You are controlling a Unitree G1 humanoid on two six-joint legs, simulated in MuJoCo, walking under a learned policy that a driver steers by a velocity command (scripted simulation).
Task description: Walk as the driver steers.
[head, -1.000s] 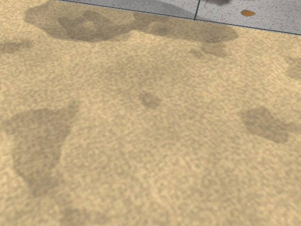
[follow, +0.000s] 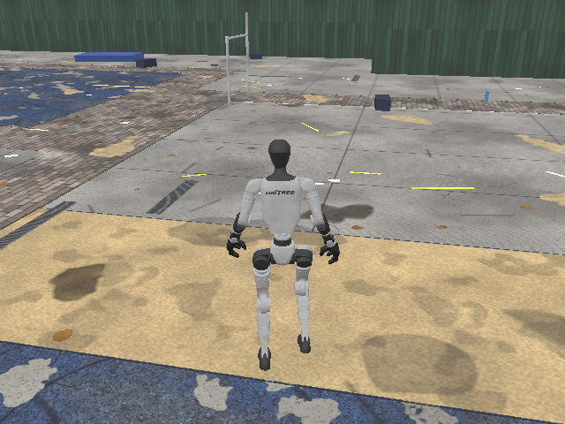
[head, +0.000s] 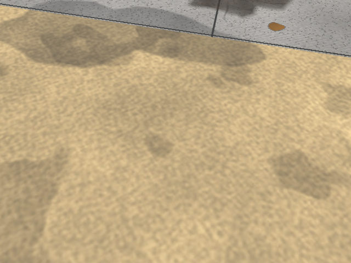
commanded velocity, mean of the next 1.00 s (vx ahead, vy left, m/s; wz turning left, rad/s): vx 0.00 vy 0.00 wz -0.35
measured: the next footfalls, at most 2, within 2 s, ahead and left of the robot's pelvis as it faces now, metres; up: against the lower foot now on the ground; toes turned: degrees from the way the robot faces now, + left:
right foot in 0.20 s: +0.05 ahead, -0.16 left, +0.00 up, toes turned -13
left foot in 0.64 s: +0.10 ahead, +0.07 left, +0.00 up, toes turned -21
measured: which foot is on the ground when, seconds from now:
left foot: down 0.00-0.20, up 0.22-0.62, down 0.64-1.00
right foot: up 0.00-0.18, down 0.20-1.00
